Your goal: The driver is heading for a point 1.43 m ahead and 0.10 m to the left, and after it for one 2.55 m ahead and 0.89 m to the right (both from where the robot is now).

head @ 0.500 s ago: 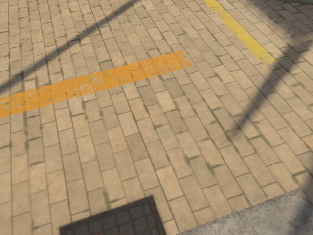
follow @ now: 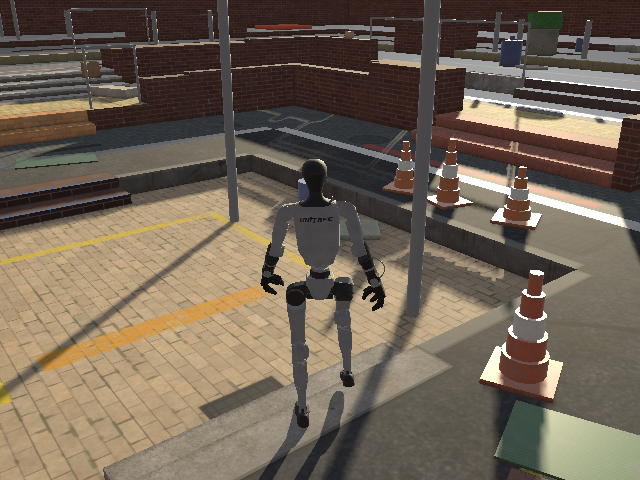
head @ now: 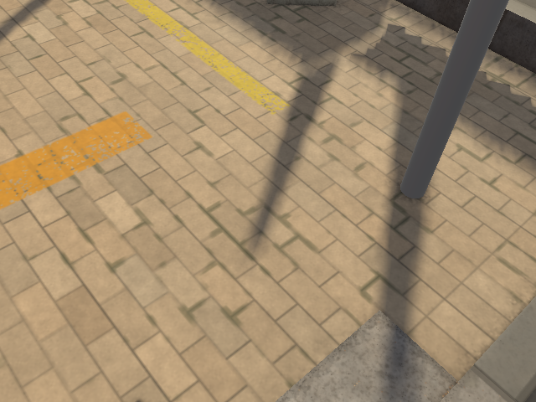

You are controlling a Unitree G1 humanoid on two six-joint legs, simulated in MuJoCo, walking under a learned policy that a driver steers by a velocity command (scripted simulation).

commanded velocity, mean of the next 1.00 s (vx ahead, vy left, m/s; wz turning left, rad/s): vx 0.49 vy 0.00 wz -0.01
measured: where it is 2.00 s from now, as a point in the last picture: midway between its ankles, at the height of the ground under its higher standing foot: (248, 253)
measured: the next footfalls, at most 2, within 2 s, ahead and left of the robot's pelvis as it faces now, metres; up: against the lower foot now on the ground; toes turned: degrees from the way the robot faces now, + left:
right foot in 0.20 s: +0.22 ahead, -0.15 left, +0.00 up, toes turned -5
left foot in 0.56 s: +0.40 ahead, -0.02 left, -0.12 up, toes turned -4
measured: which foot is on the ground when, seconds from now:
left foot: down 0.00-0.22, up 0.24-0.54, down 0.56-0.94, up 0.96-1.00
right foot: up 0.00-0.18, down 0.20-0.54, up 0.56-0.90, down 0.92-1.00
